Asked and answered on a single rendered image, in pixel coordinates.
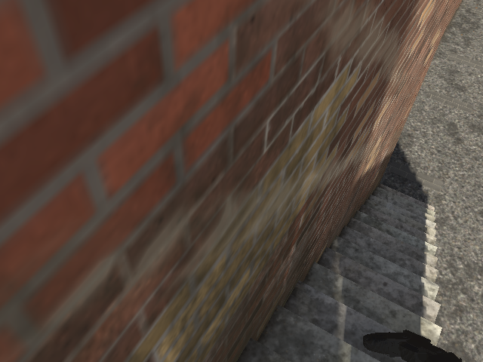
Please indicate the stairs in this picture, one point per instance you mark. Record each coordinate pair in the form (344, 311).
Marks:
(378, 276)

